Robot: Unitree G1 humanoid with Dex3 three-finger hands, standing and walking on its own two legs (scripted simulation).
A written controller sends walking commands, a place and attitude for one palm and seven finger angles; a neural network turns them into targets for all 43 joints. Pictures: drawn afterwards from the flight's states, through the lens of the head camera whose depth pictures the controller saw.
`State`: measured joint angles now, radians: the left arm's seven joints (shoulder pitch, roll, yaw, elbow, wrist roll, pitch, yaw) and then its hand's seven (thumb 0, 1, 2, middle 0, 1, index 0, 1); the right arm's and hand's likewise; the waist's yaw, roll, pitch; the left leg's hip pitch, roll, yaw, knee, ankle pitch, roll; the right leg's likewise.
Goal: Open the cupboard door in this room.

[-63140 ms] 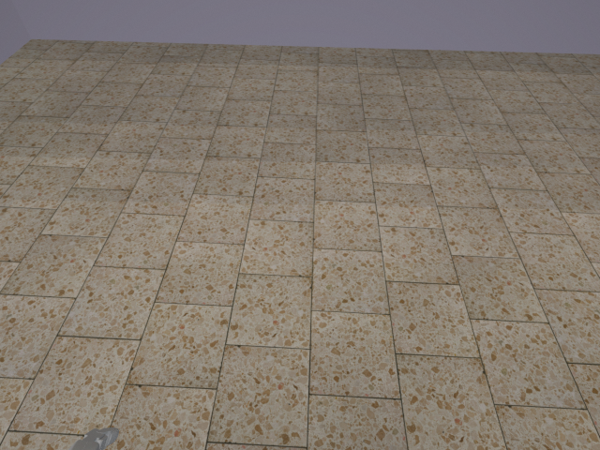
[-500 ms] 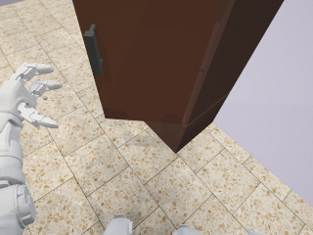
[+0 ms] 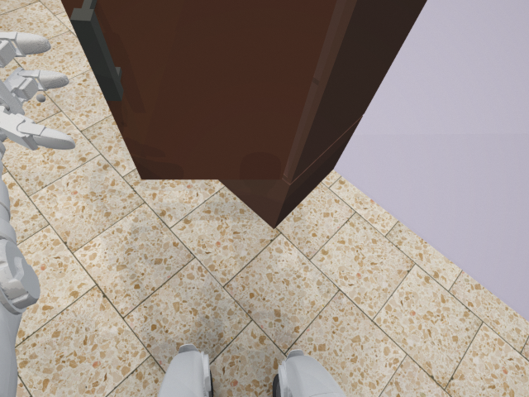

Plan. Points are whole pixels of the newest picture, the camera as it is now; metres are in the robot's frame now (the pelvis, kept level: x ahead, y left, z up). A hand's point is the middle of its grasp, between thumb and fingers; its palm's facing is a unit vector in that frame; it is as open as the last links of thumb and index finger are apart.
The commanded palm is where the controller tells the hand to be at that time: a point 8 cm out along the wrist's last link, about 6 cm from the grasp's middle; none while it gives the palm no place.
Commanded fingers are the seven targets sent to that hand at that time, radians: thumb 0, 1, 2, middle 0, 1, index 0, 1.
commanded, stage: move the hooked fingers beside the handle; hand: left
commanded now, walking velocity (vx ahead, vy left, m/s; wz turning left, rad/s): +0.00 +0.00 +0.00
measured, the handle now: (103, 50) +0.61 +0.21 +0.10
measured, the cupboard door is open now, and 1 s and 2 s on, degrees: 46 46 46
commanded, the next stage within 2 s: slide the fingers in behind the handle in 1.10 s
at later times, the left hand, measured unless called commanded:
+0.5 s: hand (40, 72) +0.55 +0.28 +0.11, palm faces -0.02 -1.00 +0.00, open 14.0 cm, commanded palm +0.54 +0.31 +0.10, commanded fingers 0.00 -0.50 0.30 -0.30 -1.20 -0.30 -1.20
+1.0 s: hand (47, 76) +0.54 +0.27 +0.11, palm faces -0.01 -1.00 +0.00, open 14.0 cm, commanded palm +0.54 +0.30 +0.10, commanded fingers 0.00 -0.50 0.30 -0.30 -1.20 -0.30 -1.20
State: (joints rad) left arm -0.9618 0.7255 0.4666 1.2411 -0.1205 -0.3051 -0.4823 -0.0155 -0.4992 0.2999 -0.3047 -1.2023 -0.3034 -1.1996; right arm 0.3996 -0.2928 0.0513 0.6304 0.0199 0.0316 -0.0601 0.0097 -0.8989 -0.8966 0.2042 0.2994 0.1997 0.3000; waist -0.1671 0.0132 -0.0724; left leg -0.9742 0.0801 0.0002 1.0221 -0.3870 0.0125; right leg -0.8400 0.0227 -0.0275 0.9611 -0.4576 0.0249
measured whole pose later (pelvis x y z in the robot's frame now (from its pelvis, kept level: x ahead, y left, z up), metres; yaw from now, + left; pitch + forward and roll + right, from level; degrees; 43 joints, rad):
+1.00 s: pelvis +0.01 +0.01 +0.00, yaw -1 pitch +23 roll -6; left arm -1.07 0.77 0.46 1.28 -0.07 -0.27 -0.44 -0.02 -0.50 0.30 -0.30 -1.20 -0.30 -1.20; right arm 0.42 -0.28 0.07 0.60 0.00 0.09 -0.03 0.01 -0.90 -0.90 0.20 0.30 0.20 0.30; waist -0.21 0.02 -0.08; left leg -1.04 0.08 -0.01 1.05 -0.41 0.03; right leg -0.88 0.03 -0.04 0.94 -0.46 0.04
